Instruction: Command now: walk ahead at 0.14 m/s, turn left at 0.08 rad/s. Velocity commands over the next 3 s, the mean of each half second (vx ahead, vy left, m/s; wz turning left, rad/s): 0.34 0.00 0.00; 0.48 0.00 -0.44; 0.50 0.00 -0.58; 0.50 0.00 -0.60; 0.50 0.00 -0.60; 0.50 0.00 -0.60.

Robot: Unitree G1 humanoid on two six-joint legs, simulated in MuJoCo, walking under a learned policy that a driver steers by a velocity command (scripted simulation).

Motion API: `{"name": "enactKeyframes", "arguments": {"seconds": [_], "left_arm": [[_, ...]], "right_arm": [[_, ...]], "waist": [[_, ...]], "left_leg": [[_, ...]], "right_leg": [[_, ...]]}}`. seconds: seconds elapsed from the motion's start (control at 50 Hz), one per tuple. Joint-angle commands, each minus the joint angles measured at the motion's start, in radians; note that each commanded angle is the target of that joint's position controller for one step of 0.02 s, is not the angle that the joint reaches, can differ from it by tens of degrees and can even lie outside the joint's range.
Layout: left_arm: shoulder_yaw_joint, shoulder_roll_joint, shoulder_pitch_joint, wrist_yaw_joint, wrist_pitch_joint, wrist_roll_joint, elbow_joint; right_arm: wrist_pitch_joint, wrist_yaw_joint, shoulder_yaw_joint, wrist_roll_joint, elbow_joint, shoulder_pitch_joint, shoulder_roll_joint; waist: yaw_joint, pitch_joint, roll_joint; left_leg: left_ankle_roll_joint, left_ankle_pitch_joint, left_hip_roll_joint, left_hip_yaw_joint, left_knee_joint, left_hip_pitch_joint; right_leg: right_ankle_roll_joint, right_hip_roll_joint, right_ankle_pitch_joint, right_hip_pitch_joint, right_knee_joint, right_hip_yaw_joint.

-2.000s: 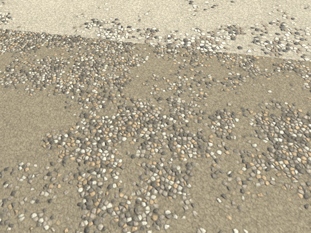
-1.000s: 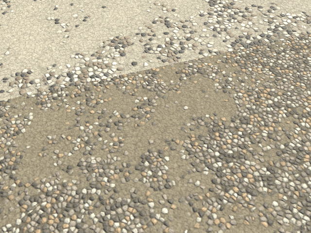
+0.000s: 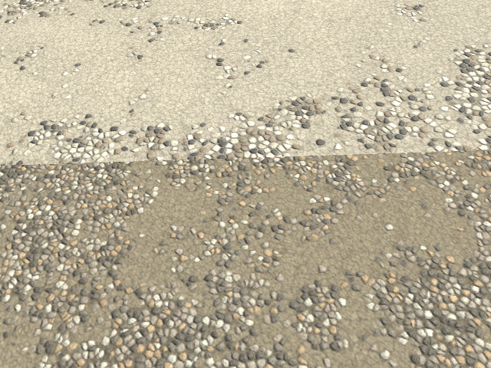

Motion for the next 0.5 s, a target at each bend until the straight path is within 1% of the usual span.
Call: {"name": "enactKeyframes", "arguments": {"seconds": [0.02, 0.04, 0.08, 0.1, 0.12, 0.14, 0.16, 0.18, 0.2, 0.22, 0.24, 0.26, 0.28, 0.3, 0.32, 0.36, 0.4, 0.46, 0.48, 0.5], "left_arm": [[0.061, 0.213, 0.085, -0.005, 0.008, 0.003, 0.007], [0.066, 0.214, 0.097, -0.007, 0.013, 0.003, 0.016], [0.074, 0.208, 0.096, -0.013, 0.015, 0.001, 0.028], [0.077, 0.203, 0.073, -0.015, 0.014, -0.003, 0.028], [0.08, 0.199, 0.038, -0.017, 0.013, -0.009, 0.025], [0.081, 0.187, 0.009, -0.019, 0.011, -0.012, 0.021], [0.073, 0.147, -0.043, -0.023, 0.001, -0.012, -0.001], [0.051, 0.067, -0.103, -0.03, -0.013, -0.016, -0.043], [0.06, 0.119, -0.166, -0.029, -0.02, 0.003, -0.072], [0.07, 0.152, -0.146, -0.036, -0.026, 0.006, -0.064], [0.072, 0.155, -0.095, -0.047, -0.034, 0.004, -0.037], [0.075, 0.16, -0.061, -0.056, -0.037, 0.007, -0.018], [0.076, 0.157, -0.056, -0.065, -0.038, 0.016, -0.009], [0.074, 0.144, -0.067, -0.07, -0.037, 0.02, -0.011], [0.07, 0.13, -0.088, -0.073, -0.036, 0.021, -0.02], [0.062, 0.109, -0.152, -0.077, -0.033, 0.017, -0.048], [0.053, 0.095, -0.205, -0.081, -0.031, 0.013, -0.073], [0.045, 0.09, -0.253, -0.082, -0.027, 0.008, -0.1], [0.046, 0.093, -0.25, -0.081, -0.026, 0.008, -0.104], [0.048, 0.098, -0.229, -0.077, -0.026, 0.008, -0.101]], "right_arm": [[-0.017, 0.003, -0.011, -0.012, -0.03, -0.017, -0.087], [-0.024, 0.007, -0.01, -0.012, -0.033, -0.033, -0.088], [-0.042, 0.01, -0.003, -0.009, -0.019, -0.021, -0.07], [-0.051, 0.01, 0.001, -0.009, -0.002, 0.014, -0.054], [-0.06, 0.008, 0.004, -0.009, 0.025, 0.072, -0.038], [-0.066, 0.003, 0.002, -0.009, 0.055, 0.136, -0.04], [-0.076, -0.005, -0.006, -0.016, 0.08, 0.218, -0.079], [-0.084, -0.013, -0.02, -0.019, 0.092, 0.31, -0.154], [-0.087, -0.009, -0.036, -0.016, 0.109, 0.3, -0.2], [-0.094, -0.006, -0.026, -0.014, 0.095, 0.227, -0.157], [-0.103, -0.002, -0.018, -0.005, 0.08, 0.174, -0.124], [-0.111, 0.001, -0.015, -0.004, 0.075, 0.154, -0.112], [-0.12, 0.001, -0.01, -0.003, 0.08, 0.166, -0.1], [-0.128, 0.003, -0.007, -0.003, 0.091, 0.186, -0.09], [-0.133, 0.005, -0.005, -0.002, 0.105, 0.212, -0.086], [-0.138, 0.007, -0.002, -0.002, 0.124, 0.248, -0.083], [-0.14, 0.007, -0.001, -0.006, 0.132, 0.257, -0.09], [-0.146, 0.004, -0.001, -0.01, 0.148, 0.281, -0.103], [-0.146, 0.001, -0.001, -0.009, 0.152, 0.28, -0.107], [-0.147, -0.001, -0.001, -0.009, 0.152, 0.27, -0.112]], "waist": [[0.043, -0.009, -0.23], [0.047, 0.018, -0.221], [0.033, 0.039, -0.184], [0.008, 0.037, -0.165], [-0.028, 0.034, -0.15], [-0.061, 0.035, -0.125], [-0.1, 0.031, -0.045], [-0.138, -0.009, 0.152], [-0.138, 0.127, 0.144], [-0.08, 0.183, 0.071], [-0.045, 0.165, 0.062], [-0.024, 0.138, 0.069], [-0.022, 0.117, 0.066], [-0.024, 0.099, 0.059], [-0.029, 0.094, 0.053], [-0.041, 0.109, 0.053], [-0.048, 0.117, 0.067], [-0.058, 0.123, 0.078], [-0.052, 0.123, 0.076], [-0.037, 0.111, 0.074]], "left_leg": [[0.006, -0.034, -0.009, 0.082, -0.049, -0.088], [0.015, -0.042, -0.001, 0.087, -0.065, -0.103], [0.043, -0.011, 0.01, 0.099, -0.134, -0.065], [0.064, 0.034, 0.01, 0.111, -0.207, 0.009], [0.088, 0.108, 0.002, 0.13, -0.314, 0.121], [0.112, 0.152, 0.0, 0.125, -0.388, 0.252], [0.143, 0.069, 0.09, -0.002, -0.439, 0.407], [0.201, -0.207, 0.313, -0.319, -0.57, 0.508], [0.272, -0.308, 0.433, -0.496, -0.654, 0.363], [0.282, -0.277, 0.409, -0.45, -0.655, 0.302], [0.255, -0.195, 0.355, -0.372, -0.655, 0.306], [0.23, -0.085, 0.311, -0.291, -0.654, 0.319], [0.223, 0.025, 0.283, -0.228, -0.646, 0.322], [0.22, 0.126, 0.264, -0.179, -0.635, 0.321], [0.221, 0.207, 0.256, -0.145, -0.628, 0.316], [0.223, 0.327, 0.247, -0.097, -0.621, 0.286], [0.213, 0.442, 0.234, -0.038, -0.61, 0.252], [0.192, 0.57, 0.26, 0.027, -0.605, 0.246], [0.185, 0.622, 0.272, 0.046, -0.594, 0.259], [0.174, 0.734, 0.281, 0.072, -0.556, 0.275]], "right_leg": [[-0.148, -0.218, -0.277, 0.102, -0.21, 0.295], [-0.159, -0.235, -0.346, 0.095, -0.233, 0.327], [-0.166, -0.247, -0.371, 0.067, -0.245, 0.341], [-0.158, -0.232, -0.363, 0.023, -0.235, 0.318], [-0.141, -0.205, -0.367, -0.048, -0.21, 0.28], [-0.115, -0.171, -0.387, -0.152, -0.159, 0.243], [-0.078, -0.121, -0.381, -0.331, -0.02, 0.176], [-0.029, 0.002, -0.352, -0.501, 0.268, 0.009], [-0.021, 0.006, -0.292, -0.61, 0.387, -0.022], [-0.022, -0.05, -0.216, -0.608, 0.462, 0.026], [-0.014, -0.062, -0.165, -0.593, 0.491, 0.03], [-0.002, -0.074, -0.127, -0.573, 0.512, 0.02], [0.01, -0.078, -0.091, -0.561, 0.542, -0.001], [0.019, -0.08, -0.061, -0.557, 0.557, -0.015], [0.029, -0.083, -0.036, -0.562, 0.557, -0.027], [0.046, -0.088, 0.008, -0.563, 0.509, -0.049], [0.046, -0.081, 0.049, -0.516, 0.418, -0.071], [0.002, -0.064, 0.067, -0.419, 0.294, -0.097], [-0.019, -0.055, 0.06, -0.388, 0.268, -0.106], [-0.043, -0.038, 0.046, -0.342, 0.247, -0.116]]}}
